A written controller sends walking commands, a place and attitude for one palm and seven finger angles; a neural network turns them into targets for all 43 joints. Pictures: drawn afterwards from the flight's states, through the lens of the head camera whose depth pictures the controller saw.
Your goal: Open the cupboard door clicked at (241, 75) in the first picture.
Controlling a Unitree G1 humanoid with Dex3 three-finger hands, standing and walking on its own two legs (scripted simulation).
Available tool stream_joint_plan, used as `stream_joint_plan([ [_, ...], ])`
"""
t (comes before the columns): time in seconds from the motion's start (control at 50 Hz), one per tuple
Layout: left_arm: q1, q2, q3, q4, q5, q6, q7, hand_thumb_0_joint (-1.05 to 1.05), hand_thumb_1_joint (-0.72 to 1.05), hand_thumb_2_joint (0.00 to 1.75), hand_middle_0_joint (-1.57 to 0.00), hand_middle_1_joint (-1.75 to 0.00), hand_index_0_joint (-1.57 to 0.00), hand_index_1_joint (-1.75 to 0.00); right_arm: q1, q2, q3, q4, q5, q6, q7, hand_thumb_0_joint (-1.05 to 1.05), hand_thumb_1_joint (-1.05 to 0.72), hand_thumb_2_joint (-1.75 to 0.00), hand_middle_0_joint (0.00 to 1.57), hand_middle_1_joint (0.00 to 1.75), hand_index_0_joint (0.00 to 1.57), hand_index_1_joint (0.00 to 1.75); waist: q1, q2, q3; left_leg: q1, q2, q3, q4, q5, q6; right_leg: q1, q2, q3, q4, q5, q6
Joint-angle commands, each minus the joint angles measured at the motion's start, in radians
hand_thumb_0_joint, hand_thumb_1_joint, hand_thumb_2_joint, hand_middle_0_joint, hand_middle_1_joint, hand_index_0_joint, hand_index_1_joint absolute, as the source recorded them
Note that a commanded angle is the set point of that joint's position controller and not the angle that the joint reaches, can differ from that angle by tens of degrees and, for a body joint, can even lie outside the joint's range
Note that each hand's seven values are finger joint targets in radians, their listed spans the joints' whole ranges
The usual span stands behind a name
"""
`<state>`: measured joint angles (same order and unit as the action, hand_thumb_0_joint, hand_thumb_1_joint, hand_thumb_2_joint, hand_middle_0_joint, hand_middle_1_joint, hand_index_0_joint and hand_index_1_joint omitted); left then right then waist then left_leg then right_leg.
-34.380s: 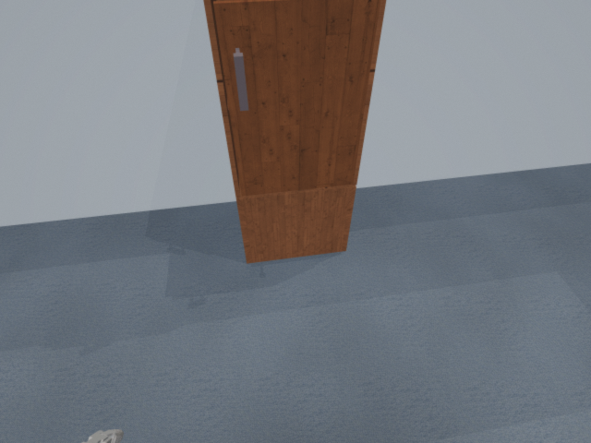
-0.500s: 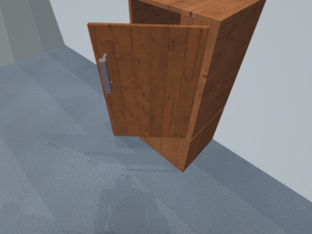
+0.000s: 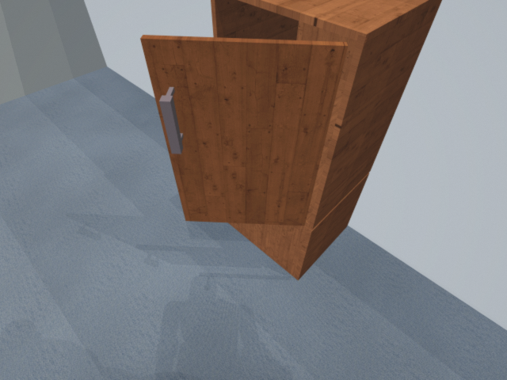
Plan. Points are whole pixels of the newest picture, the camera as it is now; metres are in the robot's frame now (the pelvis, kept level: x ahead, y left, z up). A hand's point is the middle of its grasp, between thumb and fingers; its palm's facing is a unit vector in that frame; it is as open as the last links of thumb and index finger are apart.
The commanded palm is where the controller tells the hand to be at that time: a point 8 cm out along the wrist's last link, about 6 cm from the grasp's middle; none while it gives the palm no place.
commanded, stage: shuffle to correct the standing spot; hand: left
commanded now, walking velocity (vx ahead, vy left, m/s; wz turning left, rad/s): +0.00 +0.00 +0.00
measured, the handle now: (174, 121) +0.62 +0.22 +0.06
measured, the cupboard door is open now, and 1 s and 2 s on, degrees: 41 41 41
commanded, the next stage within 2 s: come to a stop and stand still in 0.28 s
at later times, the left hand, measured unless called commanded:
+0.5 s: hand out of the picture +0.02 +0.18 -0.19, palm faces +0.03 -0.99 -0.15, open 7.4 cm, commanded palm none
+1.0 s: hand out of the picture +0.10 +0.20 -0.18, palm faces +0.05 -0.98 -0.18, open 7.2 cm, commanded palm none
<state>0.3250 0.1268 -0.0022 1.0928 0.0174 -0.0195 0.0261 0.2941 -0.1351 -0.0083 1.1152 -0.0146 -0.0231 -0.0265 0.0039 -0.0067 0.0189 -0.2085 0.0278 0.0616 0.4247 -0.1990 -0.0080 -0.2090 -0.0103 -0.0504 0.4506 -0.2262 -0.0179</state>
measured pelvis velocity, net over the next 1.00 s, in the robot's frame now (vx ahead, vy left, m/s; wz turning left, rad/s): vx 0.05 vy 0.02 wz -0.01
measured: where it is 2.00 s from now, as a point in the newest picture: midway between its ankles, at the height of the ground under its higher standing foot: outside the picture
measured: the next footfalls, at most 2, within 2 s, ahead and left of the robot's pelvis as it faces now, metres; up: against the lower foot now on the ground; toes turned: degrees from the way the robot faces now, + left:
none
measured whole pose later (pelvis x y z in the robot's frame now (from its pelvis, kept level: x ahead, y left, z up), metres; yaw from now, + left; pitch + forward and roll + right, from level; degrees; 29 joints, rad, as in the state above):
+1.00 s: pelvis +0.05 +0.02 -0.01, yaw -1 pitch -2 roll +0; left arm 0.21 0.18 0.05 1.02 0.03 0.03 0.03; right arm 0.26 -0.13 -0.04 1.08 -0.03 0.00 -0.03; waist 0.01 -0.05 0.02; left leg -0.20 0.01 0.08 0.52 -0.29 0.02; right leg -0.28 -0.03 -0.10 0.55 -0.28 -0.02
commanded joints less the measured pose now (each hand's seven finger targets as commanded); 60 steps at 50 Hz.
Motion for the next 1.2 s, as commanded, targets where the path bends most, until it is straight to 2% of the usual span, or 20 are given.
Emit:
stream_joint_plan([
  [0.0,0.067,0.101,0.018,-0.029,-0.003,-0.013,0.011,0.0,0.9,0.9,-0.2,-0.3,-0.2,-0.3,0.054,-0.083,-0.009,-0.026,0.004,-0.011,-0.004,0.0,-0.9,-0.9,0.2,0.3,0.2,0.3,0.0,-0.002,0.056,-0.011,0.078,-0.077,-0.087,0.037,0.024,-0.022,-0.093,0.105,-0.113,0.049,-0.018],
  [0.22,0.109,0.134,0.052,-0.039,0.005,0.0,-0.003,0.0,0.9,0.9,-0.2,-0.3,-0.2,-0.3,0.074,-0.067,-0.013,-0.042,-0.01,0.003,0.012,0.0,-0.9,-0.9,0.2,0.3,0.2,0.3,0.014,-0.098,0.142,-0.13,0.004,0.001,0.045,-0.216,0.025,-0.068,-0.145,0.222,-0.192,-0.392,-0.078],
  [0.28,0.135,0.138,0.063,-0.04,0.002,-0.004,-0.003,0.0,0.9,0.9,-0.2,-0.3,-0.2,-0.3,0.079,-0.056,-0.014,-0.052,-0.009,-0.007,0.013,0.0,-0.9,-0.9,0.2,0.3,0.2,0.3,0.015,-0.115,0.142,-0.133,-0.001,0.022,0.107,-0.164,0.029,-0.06,-0.182,0.253,-0.202,-0.362,-0.11],
  [0.34,0.114,0.128,0.065,-0.051,0.004,-0.008,-0.006,0.0,0.9,0.9,-0.2,-0.3,-0.2,-0.3,0.124,-0.054,-0.013,-0.044,-0.005,-0.021,0.013,0.0,-0.9,-0.9,0.2,0.3,0.2,0.3,-0.006,-0.046,0.144,-0.057,0.011,0.006,0.029,-0.125,0.035,-0.093,-0.144,0.18,-0.103,-0.242,-0.104],
  [0.36,0.104,0.108,0.062,-0.054,0.005,-0.009,-0.009,0.0,0.9,0.9,-0.2,-0.3,-0.2,-0.3,0.162,-0.071,-0.015,-0.032,-0.005,-0.028,0.01,0.0,-0.9,-0.9,0.2,0.3,0.2,0.3,-0.019,0.03,0.128,0.012,0.046,-0.036,-0.015,-0.066,0.049,-0.121,-0.1,0.115,-0.02,-0.183,-0.085],
  [0.4,0.063,0.051,0.046,-0.072,0.01,-0.012,-0.007,0.0,0.9,0.9,-0.2,-0.3,-0.2,-0.3,0.268,-0.135,-0.027,0.004,-0.008,-0.033,-0.007,0.0,-0.9,-0.9,0.2,0.3,0.2,0.3,-0.05,0.258,0.099,0.163,0.237,-0.26,-0.118,0.215,0.151,-0.262,0.003,-0.054,0.25,-0.164,-0.023],
  [0.44,0.028,0.043,0.035,-0.076,0.005,-0.013,0.005,0.0,0.9,0.9,-0.2,-0.3,-0.2,-0.3,0.267,-0.101,-0.007,0.014,-0.012,-0.034,-0.026,0.0,-0.9,-0.9,0.2,0.3,0.2,0.3,-0.04,0.205,0.097,0.223,0.3,-0.279,-0.082,0.76,0.224,-0.336,-0.035,0.007,0.369,-0.331,-0.008],
  [0.5,0.072,0.032,0.036,-0.041,-0.007,-0.007,0.006,0.0,0.9,0.9,-0.2,-0.3,-0.2,-0.3,0.151,-0.095,-0.001,-0.011,-0.003,-0.031,-0.037,0.0,-0.9,-0.9,0.2,0.3,0.2,0.3,0.009,0.098,0.077,0.173,0.22,-0.126,-0.013,0.969,0.153,-0.157,-0.06,-0.004,0.125,-0.155,0.003],
  [0.54,0.11,0.055,0.044,-0.027,-0.006,-0.004,0.006,0.0,0.9,0.9,-0.2,-0.3,-0.2,-0.3,0.116,-0.11,-0.013,-0.026,0.007,-0.024,-0.039,0.0,-0.9,-0.9,0.2,0.3,0.2,0.3,0.024,0.081,0.006,0.15,0.165,-0.078,0.036,0.828,0.085,-0.023,-0.054,-0.016,-0.011,0.146,0.012],
  [0.58,0.112,0.101,0.055,-0.033,-0.005,-0.003,0.012,0.0,0.9,0.9,-0.2,-0.3,-0.2,-0.3,0.116,-0.088,-0.024,-0.04,0.012,-0.02,-0.039,0.0,-0.9,-0.9,0.2,0.3,0.2,0.3,0.018,0.016,-0.049,0.039,0.113,-0.046,0.048,0.573,0.044,0.103,-0.126,0.06,0.077,0.554,-0.018],
  [0.66,0.076,0.123,0.064,-0.061,0.0,0.008,0.018,0.0,0.9,0.9,-0.2,-0.3,-0.2,-0.3,0.117,-0.076,-0.049,-0.035,0.008,0.005,-0.038,0.0,-0.9,-0.9,0.2,0.3,0.2,0.3,0.011,-0.085,-0.064,0.016,0.077,-0.01,0.123,0.401,0.027,0.095,-0.178,0.08,0.144,0.762,-0.058],
  [0.72,0.061,0.151,0.068,-0.071,0.001,0.011,0.026,0.0,0.9,0.9,-0.2,-0.3,-0.2,-0.3,0.097,-0.035,-0.049,-0.041,0.014,0.02,-0.026,0.0,-0.9,-0.9,0.2,0.3,0.2,0.3,0.016,-0.164,-0.088,-0.065,0.01,0.013,0.24,-0.012,0.0,0.14,-0.264,0.146,0.081,0.884,-0.13],
  [0.76,0.026,0.157,0.067,-0.088,0.008,0.017,0.029,0.0,0.9,0.9,-0.2,-0.3,-0.2,-0.3,0.049,-0.013,-0.046,-0.058,0.012,0.03,-0.02,0.0,-0.9,-0.9,0.2,0.3,0.2,0.3,0.024,-0.19,-0.06,-0.12,-0.01,-0.001,0.294,-0.307,-0.005,0.11,-0.308,0.198,0.021,0.803,-0.187],
  [0.8,-0.028,0.156,0.065,-0.108,0.012,0.02,0.03,0.0,0.9,0.9,-0.2,-0.3,-0.2,-0.3,0.047,-0.005,-0.045,-0.055,0.013,0.035,-0.015,0.0,-0.9,-0.9,0.2,0.3,0.2,0.3,0.005,-0.183,-0.043,-0.08,-0.002,-0.01,0.242,-0.29,-0.005,0.048,-0.289,0.184,-0.017,0.608,-0.19],
  [0.86,-0.101,0.153,0.062,-0.133,-0.001,0.024,0.02,0.0,0.9,0.9,-0.2,-0.3,-0.2,-0.3,0.114,-0.017,-0.038,-0.027,0.007,0.026,-0.007,0.0,-0.9,-0.9,0.2,0.3,0.2,0.3,-0.038,-0.109,-0.023,0.102,0.012,-0.009,0.023,-0.053,0.004,-0.139,-0.199,0.139,-0.033,0.125,-0.096],
  [0.9,-0.098,0.104,0.054,-0.145,-0.003,0.034,0.01,0.0,0.9,0.9,-0.2,-0.3,-0.2,-0.3,0.068,-0.074,-0.039,-0.041,-0.011,0.019,-0.005,0.0,-0.9,-0.9,0.2,0.3,0.2,0.3,-0.01,0.097,0.044,-0.023,0.128,-0.165,-0.115,-0.179,0.061,-0.151,-0.072,0.057,-0.02,-0.166,-0.018],
  [0.94,-0.075,0.091,0.05,-0.119,0.009,0.036,0.005,0.0,0.9,0.9,-0.2,-0.3,-0.2,-0.3,-0.024,-0.104,-0.035,-0.064,-0.015,0.014,0.004,0.0,-0.9,-0.9,0.2,0.3,0.2,0.3,0.022,0.224,0.131,-0.26,0.17,-0.234,-0.269,-0.434,0.092,0.018,-0.043,-0.001,0.07,-0.115,0.0],
  [0.98,-0.005,0.075,0.043,-0.089,0.018,0.033,-0.007,0.0,0.9,0.9,-0.2,-0.3,-0.2,-0.3,-0.04,-0.115,-0.035,-0.082,-0.016,0.013,0.003,0.0,-0.9,-0.9,0.2,0.3,0.2,0.3,0.041,0.173,0.132,-0.267,0.153,-0.206,-0.268,-0.489,0.088,0.039,-0.033,-0.009,0.095,-0.115,-0.007],
  [1.16,0.053,0.089,0.026,-0.041,0.003,-0.001,-0.007,0.0,0.9,0.9,-0.2,-0.3,-0.2,-0.3,0.056,-0.076,-0.014,-0.049,-0.003,0.003,0.0,0.0,-0.9,-0.9,0.2,0.3,0.2,0.3,0.008,-0.038,0.134,-0.082,0.062,-0.082,-0.106,-0.212,0.052,-0.05,-0.104,0.116,-0.122,-0.138,-0.024],
  [1.18,0.14,0.129,0.013,0.018,0.007,-0.02,0.039,0.0,0.9,0.9,-0.2,-0.3,-0.2,-0.3,-0.069,-0.147,-0.011,-0.099,-0.001,-0.001,0.011,0.0,-0.9,-0.9,0.2,0.3,0.2,0.3,0.056,0.041,0.17,-0.103,0.061,-0.02,0.072,-0.098,0.009,-0.084,-0.134,0.128,-0.072,0.137,-0.011],
])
